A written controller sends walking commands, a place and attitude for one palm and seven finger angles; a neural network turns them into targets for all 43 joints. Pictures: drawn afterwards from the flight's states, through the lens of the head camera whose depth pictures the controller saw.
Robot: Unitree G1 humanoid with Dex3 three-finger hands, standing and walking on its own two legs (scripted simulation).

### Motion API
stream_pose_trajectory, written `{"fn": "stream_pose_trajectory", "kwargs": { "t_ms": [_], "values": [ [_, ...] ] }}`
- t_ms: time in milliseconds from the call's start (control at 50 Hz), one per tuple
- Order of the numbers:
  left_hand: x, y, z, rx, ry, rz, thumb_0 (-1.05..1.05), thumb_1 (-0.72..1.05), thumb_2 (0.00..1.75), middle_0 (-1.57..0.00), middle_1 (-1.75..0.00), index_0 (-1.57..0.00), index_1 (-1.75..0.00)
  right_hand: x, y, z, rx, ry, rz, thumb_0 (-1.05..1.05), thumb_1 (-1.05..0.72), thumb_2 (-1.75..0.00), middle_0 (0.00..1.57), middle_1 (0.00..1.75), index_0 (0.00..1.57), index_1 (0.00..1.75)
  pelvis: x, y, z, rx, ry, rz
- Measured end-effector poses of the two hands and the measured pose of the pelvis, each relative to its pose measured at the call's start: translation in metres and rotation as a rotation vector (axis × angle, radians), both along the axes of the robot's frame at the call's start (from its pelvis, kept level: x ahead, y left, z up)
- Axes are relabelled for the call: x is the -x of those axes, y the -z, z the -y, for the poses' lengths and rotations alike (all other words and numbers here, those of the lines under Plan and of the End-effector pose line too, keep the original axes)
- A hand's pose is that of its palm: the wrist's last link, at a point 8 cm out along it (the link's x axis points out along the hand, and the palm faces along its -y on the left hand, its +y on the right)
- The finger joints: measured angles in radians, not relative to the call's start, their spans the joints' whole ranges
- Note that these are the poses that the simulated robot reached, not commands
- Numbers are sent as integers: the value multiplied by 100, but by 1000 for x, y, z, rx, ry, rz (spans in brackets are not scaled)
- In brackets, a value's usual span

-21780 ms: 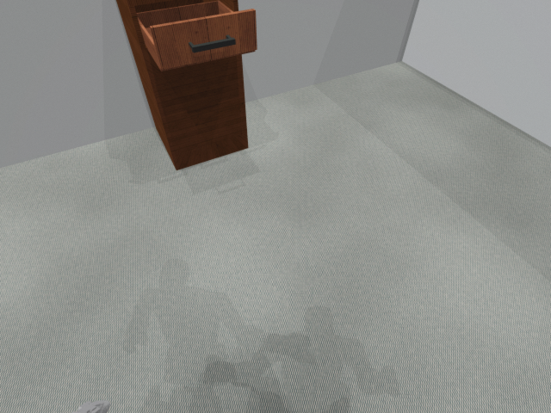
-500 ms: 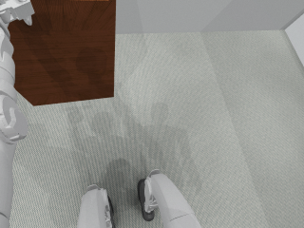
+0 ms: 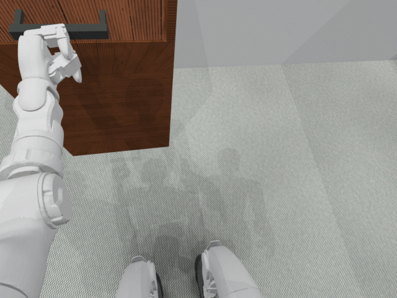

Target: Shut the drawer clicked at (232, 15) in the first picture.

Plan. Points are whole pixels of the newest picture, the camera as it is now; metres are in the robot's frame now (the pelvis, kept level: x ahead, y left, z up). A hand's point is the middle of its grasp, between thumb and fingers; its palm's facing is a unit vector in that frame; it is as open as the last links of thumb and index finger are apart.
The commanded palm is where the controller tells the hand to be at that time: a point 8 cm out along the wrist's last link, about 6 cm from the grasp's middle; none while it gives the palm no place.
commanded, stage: draw the hand back to the body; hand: left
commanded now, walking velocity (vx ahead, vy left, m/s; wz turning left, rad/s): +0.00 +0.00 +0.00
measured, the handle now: (62, 23) +0.64 +0.18 +0.06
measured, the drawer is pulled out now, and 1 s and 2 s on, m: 0.00 0.00 0.00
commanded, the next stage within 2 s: step back with the hand held close in 1.40 s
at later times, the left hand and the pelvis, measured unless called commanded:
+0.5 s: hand (29, 107) +0.41 +0.18 +0.14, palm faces +0.02 -1.00 -0.03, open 3.2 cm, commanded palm +0.37 +0.23 +0.15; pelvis +0.05 -0.01 +0.06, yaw +1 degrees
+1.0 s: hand out of the picture +0.26 +0.22 +0.21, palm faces +0.34 -0.90 -0.29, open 3.2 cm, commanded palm +0.20 +0.26 +0.23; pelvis +0.02 -0.01 +0.10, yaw +2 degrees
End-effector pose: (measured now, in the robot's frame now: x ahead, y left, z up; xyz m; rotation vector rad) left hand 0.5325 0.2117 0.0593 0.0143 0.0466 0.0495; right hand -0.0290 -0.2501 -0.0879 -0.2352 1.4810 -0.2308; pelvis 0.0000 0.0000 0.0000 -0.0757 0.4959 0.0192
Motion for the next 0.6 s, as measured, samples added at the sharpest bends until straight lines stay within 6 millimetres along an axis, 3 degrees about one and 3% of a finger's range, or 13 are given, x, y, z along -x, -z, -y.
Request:
{"fn": "stream_pose_trajectory", "kwargs": {
  "t_ms": [80,160,360,540,600],
  "values": [
    [1,-5,-1,-9,12,34,1,89,90,-140,-160,-140,-160,-20,-1,5,2,-6,11,0,-90,-90,20,30,21,30,-10,-4,1,-3,0,3],
    [18,-13,-1,-22,35,38,1,89,90,-139,-160,-140,-160,-42,-7,5,-21,14,46,0,-90,-90,20,30,21,30,-22,-16,1,-10,12,29],
    [95,-50,-18,-20,5,46,1,89,90,-139,-160,-140,-160,-127,-35,4,-58,-35,292,0,-90,-90,20,30,21,30,-47,-50,5,-28,14,163],
    [161,-87,-25,-18,32,81,1,90,90,-140,-160,-140,-160,-201,-59,3,-59,-123,550,0,-90,-90,20,30,20,30,-46,-62,6,-42,-12,276],
    [183,-98,-27,-124,-16,44,1,89,90,-140,-160,-140,-160,-218,-70,-2,-61,-140,614,0,-90,-90,20,30,20,30,-42,-68,7,-53,-11,326]
  ]
}}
